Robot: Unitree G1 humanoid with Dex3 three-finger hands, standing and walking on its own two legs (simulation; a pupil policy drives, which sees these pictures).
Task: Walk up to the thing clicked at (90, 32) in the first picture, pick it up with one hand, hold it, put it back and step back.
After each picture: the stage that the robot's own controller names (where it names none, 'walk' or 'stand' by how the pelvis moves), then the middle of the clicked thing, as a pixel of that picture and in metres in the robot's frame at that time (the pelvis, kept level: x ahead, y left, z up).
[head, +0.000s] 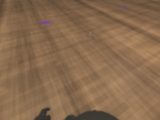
stand; (90, 34) +2.16 +0.11 -0.72
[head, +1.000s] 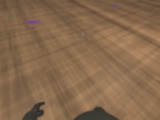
walk; (82, 35) +2.00 +0.19 -0.71
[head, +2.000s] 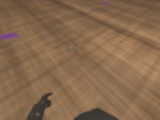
walk; (71, 48) +1.36 +0.34 -0.69
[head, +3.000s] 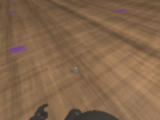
walk; (76, 70) +0.87 +0.34 -0.71
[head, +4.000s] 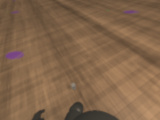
walk; (73, 86) +0.54 +0.32 -0.71
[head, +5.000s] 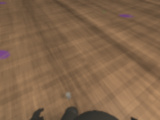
stand; (68, 95) +0.38 +0.26 -0.69
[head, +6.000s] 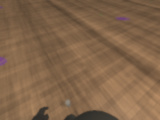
stand; (68, 103) +0.31 +0.25 -0.72
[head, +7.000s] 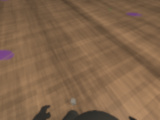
stand; (73, 101) +0.29 +0.17 -0.71
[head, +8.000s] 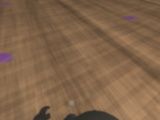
stand; (71, 103) +0.29 +0.19 -0.72
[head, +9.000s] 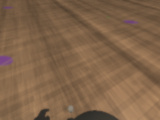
stand; (71, 109) +0.26 +0.19 -0.73
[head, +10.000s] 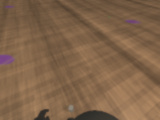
stand; (71, 108) +0.26 +0.19 -0.73
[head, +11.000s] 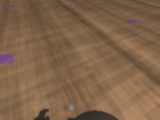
stand; (71, 108) +0.26 +0.19 -0.73
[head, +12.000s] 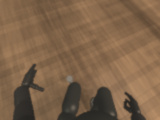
go down; (69, 79) +0.33 +0.19 -0.48
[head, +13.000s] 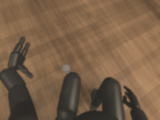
go down; (66, 69) +0.38 +0.20 -0.32
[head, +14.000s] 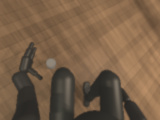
close in; (51, 64) +0.36 +0.22 -0.25
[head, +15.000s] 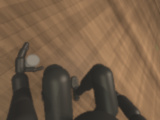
close; (31, 62) +0.37 +0.25 -0.23
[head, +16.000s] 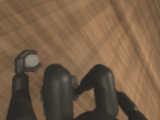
lift; (31, 61) +0.35 +0.25 -0.23
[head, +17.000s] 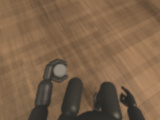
lift; (61, 72) +0.31 +0.20 -0.03
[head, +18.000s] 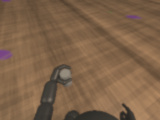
hold; (66, 78) +0.30 +0.17 +0.02
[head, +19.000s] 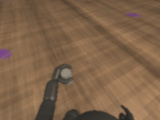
hold; (67, 77) +0.31 +0.17 +0.00
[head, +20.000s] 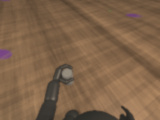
crouch; (68, 77) +0.31 +0.16 +0.00
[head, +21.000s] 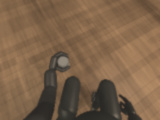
crouch; (64, 64) +0.38 +0.18 -0.09
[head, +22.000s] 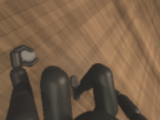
lower; (28, 57) +0.39 +0.25 -0.23
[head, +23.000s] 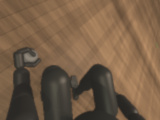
lower; (30, 58) +0.38 +0.25 -0.23
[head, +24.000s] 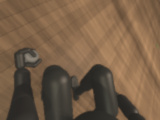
lower; (31, 58) +0.38 +0.25 -0.23
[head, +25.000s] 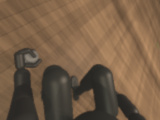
lower; (31, 58) +0.38 +0.25 -0.23
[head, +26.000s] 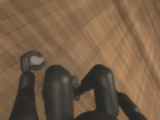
open; (36, 60) +0.36 +0.23 -0.23
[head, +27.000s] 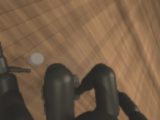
rise; (35, 59) +0.36 +0.22 -0.22
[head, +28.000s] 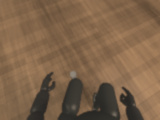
walk; (73, 75) +0.36 +0.17 -0.44
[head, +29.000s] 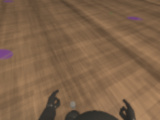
stand; (73, 105) +0.29 +0.15 -0.66
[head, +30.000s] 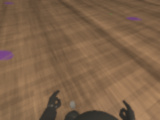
stand; (72, 105) +0.29 +0.17 -0.67
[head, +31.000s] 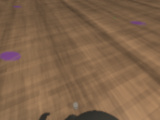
stand; (75, 106) +0.30 +0.15 -0.72
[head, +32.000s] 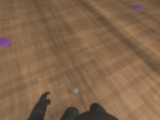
walk; (75, 91) +0.36 +0.10 -0.71
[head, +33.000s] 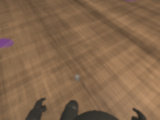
walk; (77, 77) +0.56 +0.17 -0.69
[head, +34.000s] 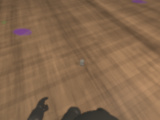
walk; (82, 62) +0.88 +0.17 -0.69
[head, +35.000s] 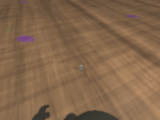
stand; (81, 67) +0.95 +0.17 -0.72
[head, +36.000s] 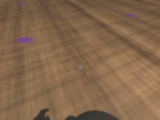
stand; (80, 68) +0.94 +0.18 -0.73
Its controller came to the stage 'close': yes
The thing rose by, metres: 0.72
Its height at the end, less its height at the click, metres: +0.00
